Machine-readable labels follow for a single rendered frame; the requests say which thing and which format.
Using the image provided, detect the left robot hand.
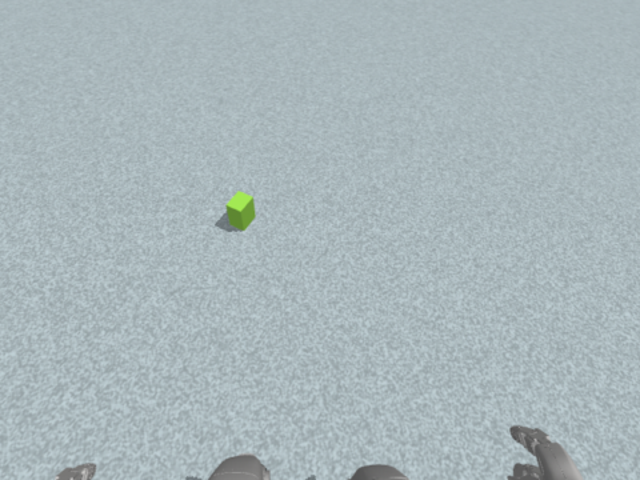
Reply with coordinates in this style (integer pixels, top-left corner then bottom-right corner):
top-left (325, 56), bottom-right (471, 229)
top-left (55, 463), bottom-right (96, 480)

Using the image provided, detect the right robot hand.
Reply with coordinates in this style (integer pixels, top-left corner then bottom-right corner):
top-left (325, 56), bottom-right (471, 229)
top-left (507, 426), bottom-right (583, 480)

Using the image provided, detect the carton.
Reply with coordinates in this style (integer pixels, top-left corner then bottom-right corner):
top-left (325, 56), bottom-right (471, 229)
top-left (226, 191), bottom-right (256, 231)

